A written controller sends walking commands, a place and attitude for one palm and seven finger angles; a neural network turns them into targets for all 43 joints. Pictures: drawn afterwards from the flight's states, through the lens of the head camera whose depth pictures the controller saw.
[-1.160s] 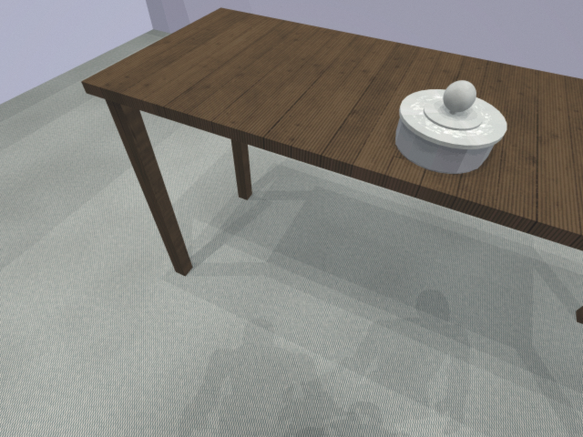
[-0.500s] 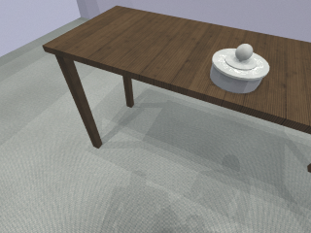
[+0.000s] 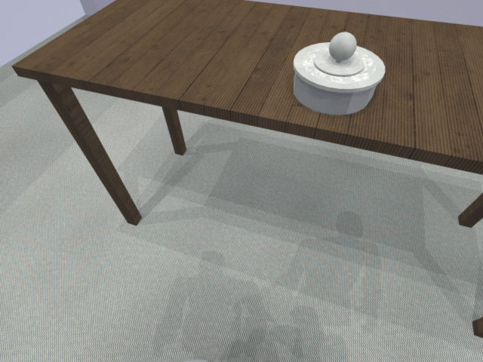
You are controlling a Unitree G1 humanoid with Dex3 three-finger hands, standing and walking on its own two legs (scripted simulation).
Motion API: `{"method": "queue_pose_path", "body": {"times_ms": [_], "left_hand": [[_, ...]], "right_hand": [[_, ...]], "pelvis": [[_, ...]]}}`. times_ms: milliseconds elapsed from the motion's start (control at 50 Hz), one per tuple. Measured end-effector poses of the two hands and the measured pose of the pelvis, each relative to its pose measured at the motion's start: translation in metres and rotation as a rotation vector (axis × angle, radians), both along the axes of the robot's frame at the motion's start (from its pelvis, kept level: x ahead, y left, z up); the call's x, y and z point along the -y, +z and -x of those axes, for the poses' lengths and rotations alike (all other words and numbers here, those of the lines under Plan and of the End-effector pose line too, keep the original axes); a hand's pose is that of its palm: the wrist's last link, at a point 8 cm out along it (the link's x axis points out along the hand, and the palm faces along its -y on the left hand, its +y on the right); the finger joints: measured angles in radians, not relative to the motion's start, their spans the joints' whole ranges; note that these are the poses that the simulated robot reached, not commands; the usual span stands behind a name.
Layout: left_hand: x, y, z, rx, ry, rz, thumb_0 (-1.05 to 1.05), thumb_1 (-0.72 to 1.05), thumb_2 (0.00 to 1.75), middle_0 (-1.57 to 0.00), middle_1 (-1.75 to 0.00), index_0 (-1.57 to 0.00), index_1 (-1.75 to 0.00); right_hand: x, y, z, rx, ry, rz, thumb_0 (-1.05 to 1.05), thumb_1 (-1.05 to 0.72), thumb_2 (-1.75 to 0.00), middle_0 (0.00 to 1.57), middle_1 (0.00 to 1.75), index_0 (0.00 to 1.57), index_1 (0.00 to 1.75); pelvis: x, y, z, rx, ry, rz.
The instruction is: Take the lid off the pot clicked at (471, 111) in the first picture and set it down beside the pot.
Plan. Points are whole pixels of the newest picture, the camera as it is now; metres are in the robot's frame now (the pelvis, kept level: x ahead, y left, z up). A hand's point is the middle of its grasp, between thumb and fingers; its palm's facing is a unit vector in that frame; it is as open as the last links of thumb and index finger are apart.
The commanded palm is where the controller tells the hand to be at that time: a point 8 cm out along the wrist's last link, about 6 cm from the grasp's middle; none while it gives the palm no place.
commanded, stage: turn to face it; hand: left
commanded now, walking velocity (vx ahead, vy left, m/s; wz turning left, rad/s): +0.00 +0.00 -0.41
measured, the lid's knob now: (342, 46) +0.67 -0.16 +0.18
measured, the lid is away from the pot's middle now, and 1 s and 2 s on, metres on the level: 0.00 0.00 0.00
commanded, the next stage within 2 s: take the last steps up to it in 0.32 s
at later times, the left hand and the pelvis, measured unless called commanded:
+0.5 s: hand out of the picture +0.10 +0.20 -0.15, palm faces -0.19 -0.95 -0.26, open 7.4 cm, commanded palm none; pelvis -0.02 +0.01 +0.00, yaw -13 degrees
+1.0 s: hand (180, 335) +0.19 +0.14 -0.16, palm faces -0.33 -0.94 -0.11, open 7.4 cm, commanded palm none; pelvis +0.07 -0.01 +0.02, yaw -19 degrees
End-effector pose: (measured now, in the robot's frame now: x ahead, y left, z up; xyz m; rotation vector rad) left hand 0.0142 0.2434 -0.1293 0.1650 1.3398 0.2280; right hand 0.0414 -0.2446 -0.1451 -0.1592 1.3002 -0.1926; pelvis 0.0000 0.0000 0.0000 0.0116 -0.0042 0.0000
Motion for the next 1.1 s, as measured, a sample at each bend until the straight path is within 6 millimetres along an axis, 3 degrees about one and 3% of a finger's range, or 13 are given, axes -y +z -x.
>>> {"method": "queue_pose_path", "body": {"times_ms": [120,200,320,440,500,580,680,780,840,940,1020,1100], "left_hand": [[-0.012,0.004,-0.021,0.043,-0.044,0.007,0.0,0.91,0.9,-0.2,-0.3,-0.2,-0.3],[-0.027,-0.004,-0.039,0.066,-0.095,0.023,0.0,0.91,0.9,-0.2,-0.3,-0.2,-0.3],[-0.036,0.007,-0.071,0.113,-0.178,0.02,0.0,0.91,0.9,-0.2,-0.3,-0.2,-0.3],[-0.021,0.014,-0.089,0.116,-0.266,0.004,0.0,0.91,0.9,-0.2,-0.3,-0.19,-0.3],[-0.008,0.009,-0.092,0.122,-0.302,-0.006,0.0,0.91,0.9,-0.2,-0.3,-0.19,-0.3],[0.005,0.01,-0.081,0.1,-0.29,0.019,0.0,0.91,0.9,-0.2,-0.3,-0.2,-0.3],[0.011,0.001,-0.07,0.024,-0.3,0.067,0.0,0.91,0.9,-0.2,-0.3,-0.2,-0.3],[0.008,-0.024,-0.079,-0.047,-0.318,0.119,0.0,0.91,0.9,-0.2,-0.3,-0.2,-0.3],[0.011,-0.025,-0.101,-0.066,-0.361,0.131,0.01,0.91,0.9,-0.2,-0.3,-0.2,-0.3],[0.031,-0.009,-0.156,0.009,-0.395,0.143,0.01,0.91,0.9,-0.2,-0.3,-0.19,-0.3],[0.058,-0.002,-0.198,0.052,-0.437,0.144,0.01,0.92,0.9,-0.19,-0.3,-0.19,-0.3],[0.097,0.0,-0.239,0.079,-0.494,0.141,0.0,0.92,0.9,-0.19,-0.3,-0.19,-0.3]], "right_hand": [[0.001,0.021,-0.021,0.105,-0.013,0.048,0.01,-0.91,-0.9,0.2,0.3,0.2,0.3],[-0.008,0.03,-0.02,0.178,-0.036,0.08,0.01,-0.91,-0.9,0.2,0.3,0.2,0.3],[-0.022,0.037,0.013,0.142,-0.075,0.065,0.01,-0.91,-0.9,0.2,0.3,0.2,0.3],[-0.022,0.021,0.054,0.071,-0.158,0.017,0.01,-0.91,-0.9,0.2,0.3,0.2,0.3],[-0.016,0.006,0.078,0.022,-0.204,-0.004,0.01,-0.91,-0.9,0.2,0.3,0.2,0.3],[-0.012,0.008,0.099,-0.061,-0.229,-0.005,0.01,-0.91,-0.9,0.2,0.3,0.2,0.3],[-0.013,0.023,0.097,-0.052,-0.268,0.017,0.01,-0.91,-0.9,0.2,0.3,0.2,0.3],[-0.024,0.023,0.087,-0.012,-0.299,0.073,0.01,-0.91,-0.9,0.2,0.3,0.2,0.3],[-0.036,0.03,0.094,-0.037,-0.338,0.069,0.01,-0.91,-0.9,0.2,0.3,0.2,0.3],[-0.058,0.042,0.108,-0.137,-0.387,0.013,0.01,-0.91,-0.9,0.2,0.3,0.2,0.3],[-0.067,0.044,0.113,-0.2,-0.436,-0.038,0.01,-0.91,-0.9,0.2,0.3,0.2,0.3],[-0.064,0.039,0.114,-0.251,-0.489,-0.09,0.01,-0.91,-0.9,0.2,0.3,0.2,0.3]], "pelvis": [[-0.012,0.007,0.007,-0.008,-0.047,-0.004],[-0.026,0.003,0.011,-0.009,-0.083,0.006],[-0.029,0.011,0.016,0.004,-0.151,0.008],[-0.022,0.01,0.017,0.0,-0.209,0.014],[-0.014,0.001,0.017,-0.004,-0.227,0.013],[-0.012,0.006,0.012,-0.003,-0.229,0.031],[-0.013,0.011,-0.004,-0.006,-0.246,0.03],[-0.021,-0.001,-0.027,-0.013,-0.28,0.045],[-0.017,0.004,-0.038,-0.01,-0.307,0.028],[-0.005,0.018,-0.06,-0.025,-0.329,0.025],[0.01,0.021,-0.077,-0.033,-0.343,0.024],[0.033,0.018,-0.094,-0.037,-0.354,0.014]]}}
